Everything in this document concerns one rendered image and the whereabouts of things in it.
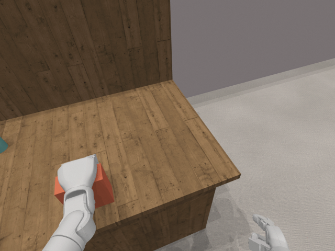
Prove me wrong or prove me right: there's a table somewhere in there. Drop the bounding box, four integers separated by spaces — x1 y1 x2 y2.
0 0 241 251

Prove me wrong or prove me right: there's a right robot hand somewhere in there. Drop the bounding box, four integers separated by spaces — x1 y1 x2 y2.
249 214 289 251

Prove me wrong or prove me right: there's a robot left forearm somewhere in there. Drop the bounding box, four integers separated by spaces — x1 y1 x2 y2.
42 186 96 251

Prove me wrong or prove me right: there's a sponge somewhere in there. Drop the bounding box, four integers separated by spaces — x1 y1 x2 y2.
54 163 114 209

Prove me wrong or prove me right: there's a left robot hand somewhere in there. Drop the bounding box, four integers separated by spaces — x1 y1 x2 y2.
58 154 99 203

